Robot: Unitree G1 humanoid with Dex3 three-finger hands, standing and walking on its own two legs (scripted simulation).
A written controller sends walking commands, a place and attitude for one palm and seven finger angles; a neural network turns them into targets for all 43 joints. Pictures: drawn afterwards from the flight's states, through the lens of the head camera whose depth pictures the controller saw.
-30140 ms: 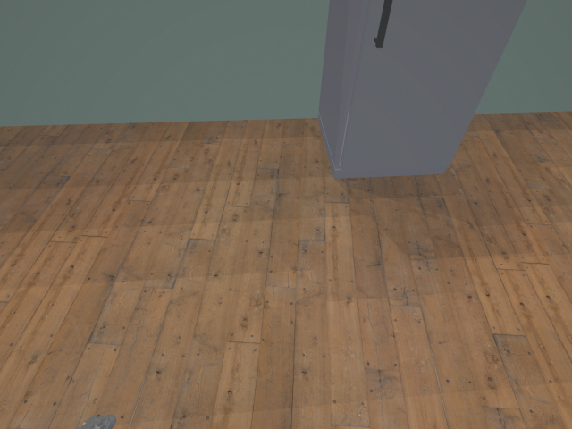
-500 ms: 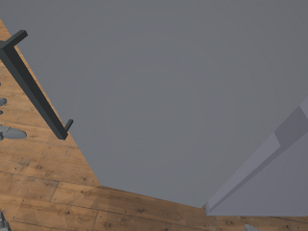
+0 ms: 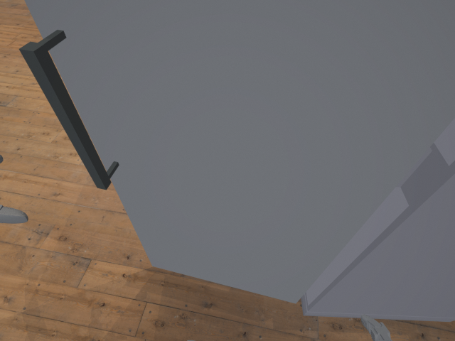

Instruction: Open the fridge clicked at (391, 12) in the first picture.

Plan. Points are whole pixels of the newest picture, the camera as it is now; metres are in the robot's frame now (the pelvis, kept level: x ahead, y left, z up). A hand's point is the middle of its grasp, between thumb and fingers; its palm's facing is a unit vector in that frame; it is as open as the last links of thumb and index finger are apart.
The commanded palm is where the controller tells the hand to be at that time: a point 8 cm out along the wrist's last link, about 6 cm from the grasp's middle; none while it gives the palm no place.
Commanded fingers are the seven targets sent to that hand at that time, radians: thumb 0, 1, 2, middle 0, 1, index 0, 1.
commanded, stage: slip the hand off the handle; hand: left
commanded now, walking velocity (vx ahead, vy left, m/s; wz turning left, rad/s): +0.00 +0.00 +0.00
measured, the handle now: (84, 124) +0.43 +0.30 +0.14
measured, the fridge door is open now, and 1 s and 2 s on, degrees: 78 78 78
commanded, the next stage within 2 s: draw the hand back to the body in 0.10 s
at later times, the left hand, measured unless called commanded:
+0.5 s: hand out of the picture +0.27 +0.36 +0.15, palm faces +0.04 -0.99 -0.10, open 14.7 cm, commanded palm +0.22 +0.41 +0.15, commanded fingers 0.00 -0.55 0.20 -0.25 -1.15 -0.25 -1.15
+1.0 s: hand out of the picture +0.21 +0.33 +0.15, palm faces +0.49 -0.78 -0.38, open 12.9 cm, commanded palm +0.17 +0.36 +0.18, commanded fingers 0.00 0.17 0.55 -0.22 -0.73 -0.22 -0.73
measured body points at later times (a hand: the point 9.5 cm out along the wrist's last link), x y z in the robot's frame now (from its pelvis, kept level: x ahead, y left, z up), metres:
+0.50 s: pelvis +0.02 +0.01 +0.01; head +0.02 +0.02 +0.46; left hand +0.26 +0.41 +0.15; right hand +0.21 -0.23 -0.05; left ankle +0.03 +0.10 -0.71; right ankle +0.01 -0.12 -0.71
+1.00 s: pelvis +0.01 +0.02 +0.01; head +0.00 +0.02 +0.46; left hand +0.18 +0.37 +0.17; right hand +0.18 -0.19 -0.07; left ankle +0.03 +0.10 -0.72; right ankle +0.01 -0.12 -0.71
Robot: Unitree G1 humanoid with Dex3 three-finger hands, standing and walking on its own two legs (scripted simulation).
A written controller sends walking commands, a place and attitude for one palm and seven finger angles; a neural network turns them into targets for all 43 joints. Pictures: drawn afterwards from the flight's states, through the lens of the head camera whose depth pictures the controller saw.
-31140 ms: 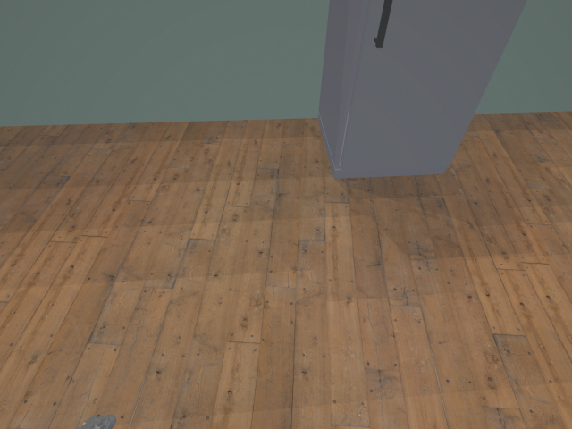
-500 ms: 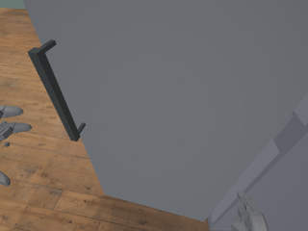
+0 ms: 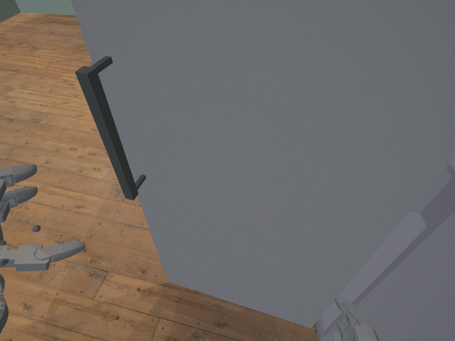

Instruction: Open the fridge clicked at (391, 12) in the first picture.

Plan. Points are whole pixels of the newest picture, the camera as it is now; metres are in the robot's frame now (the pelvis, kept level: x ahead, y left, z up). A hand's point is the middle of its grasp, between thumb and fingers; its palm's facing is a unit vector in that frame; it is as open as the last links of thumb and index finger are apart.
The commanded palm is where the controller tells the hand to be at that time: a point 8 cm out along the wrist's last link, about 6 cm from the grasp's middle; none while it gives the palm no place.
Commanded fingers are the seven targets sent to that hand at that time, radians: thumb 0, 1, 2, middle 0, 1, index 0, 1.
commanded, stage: draw the hand back to the body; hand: left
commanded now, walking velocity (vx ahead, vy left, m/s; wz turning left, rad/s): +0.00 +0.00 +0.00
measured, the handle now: (120, 138) +0.42 +0.28 +0.13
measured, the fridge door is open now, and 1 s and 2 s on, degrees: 78 78 78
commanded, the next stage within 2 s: step back with the hand held close in 0.80 s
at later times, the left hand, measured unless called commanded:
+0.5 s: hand (83, 214) +0.22 +0.23 +0.17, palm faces +0.45 -0.78 -0.43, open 8.1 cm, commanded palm +0.18 +0.27 +0.18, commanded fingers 0.00 0.90 0.90 -0.20 -0.30 -0.20 -0.30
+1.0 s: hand (81, 207) +0.23 +0.24 +0.18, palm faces +0.48 -0.77 -0.43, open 7.4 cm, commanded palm +0.18 +0.26 +0.19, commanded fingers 0.00 0.90 0.90 -0.20 -0.30 -0.20 -0.30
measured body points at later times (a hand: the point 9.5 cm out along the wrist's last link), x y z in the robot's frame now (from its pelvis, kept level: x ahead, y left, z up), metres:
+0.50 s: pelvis +0.04 -0.03 +0.01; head +0.02 -0.05 +0.46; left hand +0.19 +0.27 +0.20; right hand +0.23 -0.27 -0.06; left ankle +0.03 +0.08 -0.73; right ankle +0.00 -0.14 -0.73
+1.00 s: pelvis +0.03 -0.04 +0.01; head +0.02 -0.06 +0.46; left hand +0.20 +0.27 +0.20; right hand +0.22 -0.26 -0.07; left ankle +0.03 +0.08 -0.73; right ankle +0.00 -0.14 -0.73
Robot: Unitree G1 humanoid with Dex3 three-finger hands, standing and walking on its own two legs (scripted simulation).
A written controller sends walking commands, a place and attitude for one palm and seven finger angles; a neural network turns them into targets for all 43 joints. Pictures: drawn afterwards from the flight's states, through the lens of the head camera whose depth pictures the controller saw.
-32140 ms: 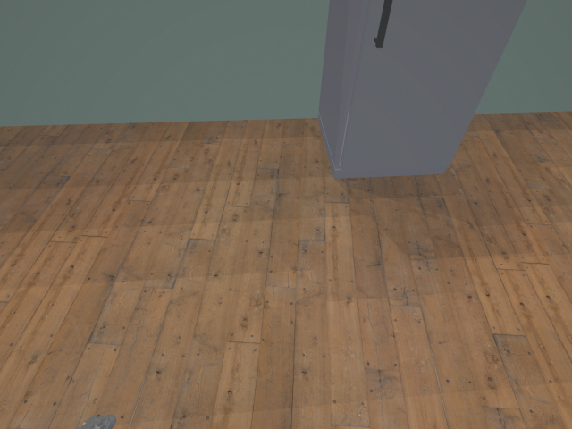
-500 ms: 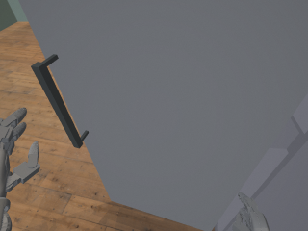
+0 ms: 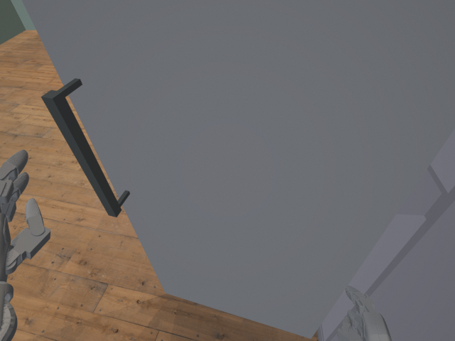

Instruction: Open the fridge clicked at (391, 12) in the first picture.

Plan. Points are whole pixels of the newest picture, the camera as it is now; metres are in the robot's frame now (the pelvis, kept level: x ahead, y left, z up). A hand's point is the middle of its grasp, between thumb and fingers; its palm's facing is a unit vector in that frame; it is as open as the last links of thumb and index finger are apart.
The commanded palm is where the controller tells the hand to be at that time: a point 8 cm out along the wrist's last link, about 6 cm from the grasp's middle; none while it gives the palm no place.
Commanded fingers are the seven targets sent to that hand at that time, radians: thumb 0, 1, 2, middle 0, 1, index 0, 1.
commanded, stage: step back with the hand held close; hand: left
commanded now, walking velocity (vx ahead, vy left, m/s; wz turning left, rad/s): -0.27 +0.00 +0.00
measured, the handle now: (97, 157) +0.39 +0.32 +0.12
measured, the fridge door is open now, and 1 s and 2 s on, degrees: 78 78 78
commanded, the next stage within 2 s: stop stepping back and stand still in 1.24 s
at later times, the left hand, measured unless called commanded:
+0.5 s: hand out of the picture +0.12 +0.33 +0.16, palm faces +0.50 -0.73 -0.47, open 7.4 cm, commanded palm +0.07 +0.34 +0.18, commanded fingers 0.00 0.90 0.90 -0.20 -0.30 -0.20 -0.30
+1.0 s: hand out of the picture +0.05 +0.30 +0.17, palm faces +0.48 -0.74 -0.48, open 7.4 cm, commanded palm -0.01 +0.33 +0.18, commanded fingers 0.00 0.90 0.90 -0.20 -0.30 -0.20 -0.30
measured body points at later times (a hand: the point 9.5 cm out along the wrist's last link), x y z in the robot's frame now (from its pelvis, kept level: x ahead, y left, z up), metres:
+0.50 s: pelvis -0.08 +0.05 -0.01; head -0.07 +0.06 +0.44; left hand +0.08 +0.36 +0.19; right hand +0.10 -0.17 -0.08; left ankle -0.01 +0.12 -0.73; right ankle -0.08 -0.10 -0.74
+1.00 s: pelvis -0.14 +0.03 -0.01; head -0.12 +0.05 +0.44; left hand +0.02 +0.34 +0.19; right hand +0.04 -0.21 -0.08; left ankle -0.02 +0.13 -0.72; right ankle -0.09 -0.10 -0.74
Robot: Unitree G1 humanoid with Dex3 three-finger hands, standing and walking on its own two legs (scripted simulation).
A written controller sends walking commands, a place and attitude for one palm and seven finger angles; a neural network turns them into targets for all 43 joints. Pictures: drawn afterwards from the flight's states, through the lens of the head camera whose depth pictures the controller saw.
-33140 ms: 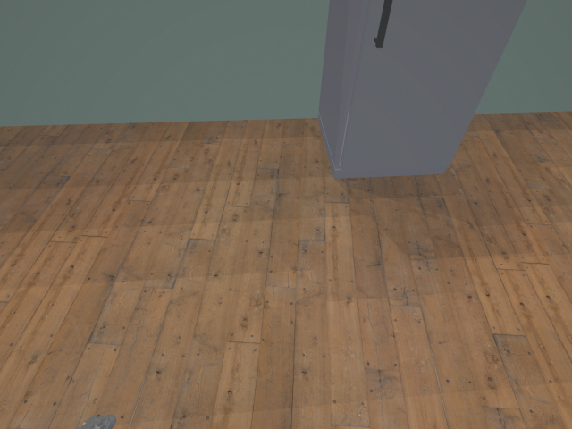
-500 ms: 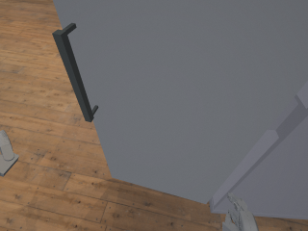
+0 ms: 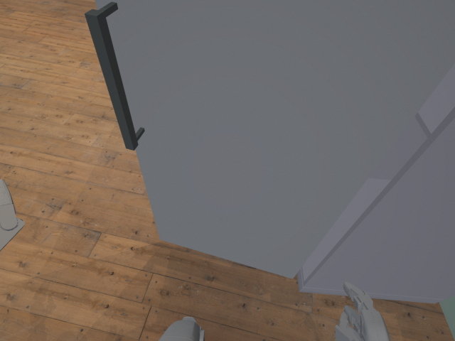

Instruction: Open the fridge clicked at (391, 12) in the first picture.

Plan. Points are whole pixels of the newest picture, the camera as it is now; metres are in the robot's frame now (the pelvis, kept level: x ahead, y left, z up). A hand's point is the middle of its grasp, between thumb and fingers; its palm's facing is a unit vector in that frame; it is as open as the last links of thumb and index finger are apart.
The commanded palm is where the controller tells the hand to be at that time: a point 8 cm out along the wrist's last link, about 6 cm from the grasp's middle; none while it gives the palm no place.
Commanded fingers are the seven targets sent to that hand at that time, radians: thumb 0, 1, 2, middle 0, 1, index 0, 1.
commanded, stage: step back with the hand held close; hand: left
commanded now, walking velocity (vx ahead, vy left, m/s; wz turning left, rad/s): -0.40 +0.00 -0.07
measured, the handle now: (123, 87) +0.54 +0.28 +0.13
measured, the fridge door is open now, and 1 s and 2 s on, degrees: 78 78 78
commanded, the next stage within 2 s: stop stepping back and stand still in 0.24 s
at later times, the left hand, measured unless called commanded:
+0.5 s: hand out of the picture +0.08 +0.29 +0.20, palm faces +0.40 -0.77 -0.50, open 7.4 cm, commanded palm +0.03 +0.33 +0.19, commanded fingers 0.00 0.90 0.90 -0.20 -0.30 -0.20 -0.30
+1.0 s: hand out of the picture +0.01 +0.31 +0.20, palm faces +0.45 -0.75 -0.49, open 7.4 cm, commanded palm -0.04 +0.33 +0.19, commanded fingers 0.00 0.90 0.90 -0.20 -0.30 -0.20 -0.30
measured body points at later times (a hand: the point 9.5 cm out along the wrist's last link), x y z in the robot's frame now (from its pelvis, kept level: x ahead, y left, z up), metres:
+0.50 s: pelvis -0.13 +0.03 +0.00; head -0.11 +0.05 +0.45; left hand +0.05 +0.32 +0.22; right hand +0.03 -0.19 -0.08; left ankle -0.04 +0.16 -0.72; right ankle -0.12 -0.09 -0.73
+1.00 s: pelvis -0.19 +0.04 +0.01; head -0.22 +0.06 +0.46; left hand -0.02 +0.35 +0.22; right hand -0.08 -0.19 -0.08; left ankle -0.16 +0.15 -0.72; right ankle -0.20 -0.07 -0.73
